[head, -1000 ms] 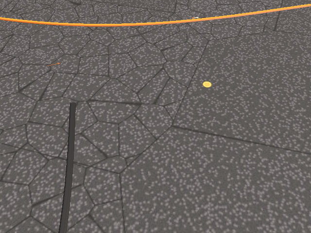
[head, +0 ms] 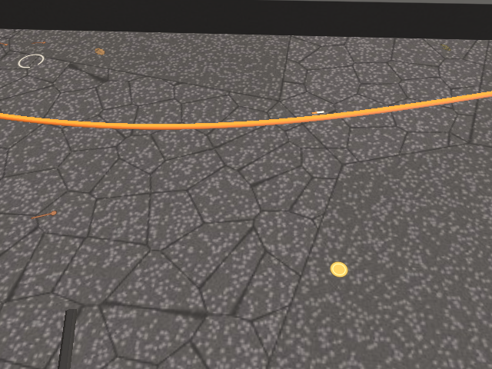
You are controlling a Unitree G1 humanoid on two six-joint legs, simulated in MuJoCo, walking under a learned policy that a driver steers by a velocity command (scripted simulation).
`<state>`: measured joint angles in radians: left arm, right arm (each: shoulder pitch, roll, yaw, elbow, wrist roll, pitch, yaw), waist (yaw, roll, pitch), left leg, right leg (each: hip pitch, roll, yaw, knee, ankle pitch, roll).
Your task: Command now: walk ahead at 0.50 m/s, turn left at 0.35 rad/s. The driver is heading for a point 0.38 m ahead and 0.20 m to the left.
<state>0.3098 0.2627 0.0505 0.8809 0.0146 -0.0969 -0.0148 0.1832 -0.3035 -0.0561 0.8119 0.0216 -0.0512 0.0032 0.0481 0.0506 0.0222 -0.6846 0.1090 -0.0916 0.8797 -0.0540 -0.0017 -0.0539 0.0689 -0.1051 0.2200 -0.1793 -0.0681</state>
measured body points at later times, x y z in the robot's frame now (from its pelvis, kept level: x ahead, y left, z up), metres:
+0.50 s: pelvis +0.27 +0.07 +0.00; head +0.31 +0.10 +0.45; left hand +0.36 +0.38 -0.11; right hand +0.43 -0.17 -0.11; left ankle +0.26 +0.14 -0.75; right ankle +0.41 -0.08 -0.68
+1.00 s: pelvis +0.41 +0.08 -0.01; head +0.42 +0.09 +0.43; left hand +0.47 +0.35 -0.14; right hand +0.54 -0.17 -0.15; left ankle +0.34 +0.19 -0.75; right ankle +0.51 -0.02 -0.75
